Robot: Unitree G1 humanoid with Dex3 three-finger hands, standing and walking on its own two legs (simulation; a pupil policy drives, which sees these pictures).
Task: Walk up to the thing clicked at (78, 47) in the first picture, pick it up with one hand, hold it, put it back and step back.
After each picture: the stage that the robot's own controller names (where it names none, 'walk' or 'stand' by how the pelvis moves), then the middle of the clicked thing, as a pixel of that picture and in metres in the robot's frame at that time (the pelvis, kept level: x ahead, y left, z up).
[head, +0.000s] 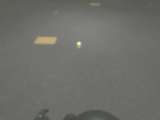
stand; (78, 45) +1.62 +0.28 -0.72
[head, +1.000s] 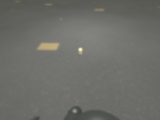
walk; (80, 51) +1.52 +0.34 -0.72
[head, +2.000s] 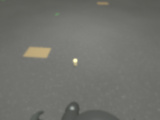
walk; (75, 62) +0.99 +0.32 -0.72
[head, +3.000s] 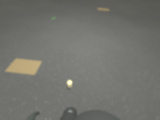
walk; (69, 84) +0.56 +0.26 -0.70
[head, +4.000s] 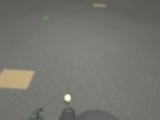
stand; (67, 98) +0.33 +0.21 -0.70
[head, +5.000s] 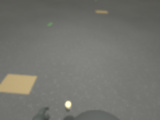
stand; (68, 105) +0.29 +0.22 -0.72
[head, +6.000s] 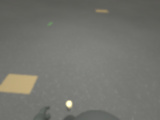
stand; (69, 104) +0.29 +0.21 -0.72
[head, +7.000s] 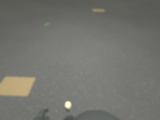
stand; (68, 105) +0.28 +0.23 -0.72
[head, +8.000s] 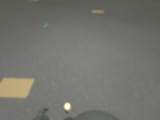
stand; (67, 107) +0.27 +0.22 -0.73
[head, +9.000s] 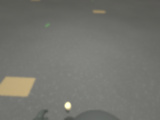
stand; (68, 106) +0.28 +0.22 -0.73
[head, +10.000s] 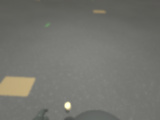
stand; (68, 106) +0.28 +0.22 -0.73
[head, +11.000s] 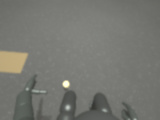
go down; (66, 84) +0.34 +0.21 -0.57
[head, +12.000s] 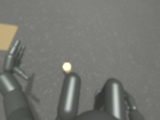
go down; (67, 67) +0.39 +0.21 -0.33
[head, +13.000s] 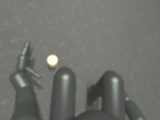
close in; (52, 61) +0.39 +0.23 -0.25
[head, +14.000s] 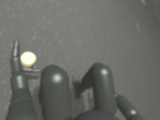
close; (27, 60) +0.39 +0.25 -0.22
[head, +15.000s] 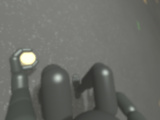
close; (27, 59) +0.38 +0.25 -0.22
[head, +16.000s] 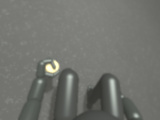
lift; (51, 67) +0.31 +0.25 -0.11
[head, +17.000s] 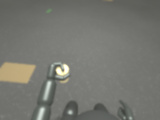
lift; (63, 74) +0.32 +0.18 +0.03
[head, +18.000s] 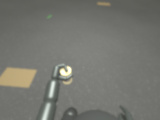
hold; (66, 75) +0.32 +0.16 +0.00
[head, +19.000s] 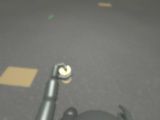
hold; (65, 74) +0.33 +0.17 +0.00
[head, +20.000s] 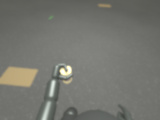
hold; (66, 74) +0.33 +0.17 +0.01
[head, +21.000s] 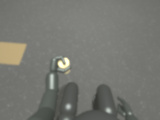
crouch; (64, 66) +0.38 +0.18 -0.07
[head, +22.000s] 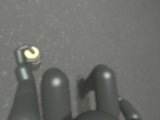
lower; (33, 56) +0.40 +0.25 -0.22
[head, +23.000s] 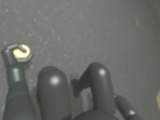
lower; (22, 54) +0.41 +0.26 -0.23
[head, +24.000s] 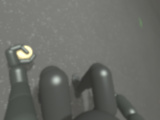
lower; (25, 55) +0.40 +0.26 -0.22
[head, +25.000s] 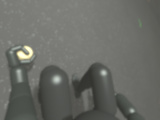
lower; (25, 55) +0.40 +0.26 -0.22
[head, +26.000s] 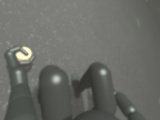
rest; (24, 56) +0.40 +0.26 -0.22
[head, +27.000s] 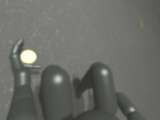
withdraw; (28, 58) +0.38 +0.25 -0.22
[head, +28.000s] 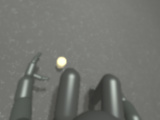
stand; (61, 63) +0.40 +0.21 -0.27
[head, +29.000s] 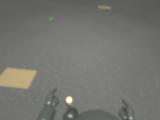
stand; (69, 100) +0.33 +0.18 -0.64
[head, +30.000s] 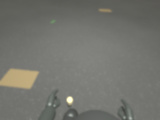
stand; (70, 100) +0.34 +0.19 -0.66
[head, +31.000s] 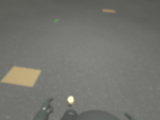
stand; (70, 100) +0.34 +0.18 -0.69
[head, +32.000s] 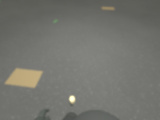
walk; (72, 99) +0.34 +0.19 -0.72
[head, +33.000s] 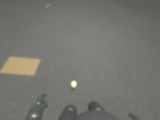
walk; (73, 84) +0.45 +0.13 -0.71
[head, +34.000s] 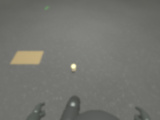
walk; (73, 67) +0.74 +0.27 -0.68
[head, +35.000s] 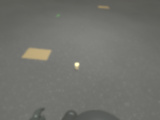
stand; (76, 66) +0.94 +0.21 -0.71
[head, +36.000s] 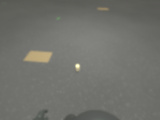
stand; (77, 67) +0.95 +0.21 -0.73
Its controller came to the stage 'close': yes
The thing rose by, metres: 0.72
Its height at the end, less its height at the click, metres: +0.00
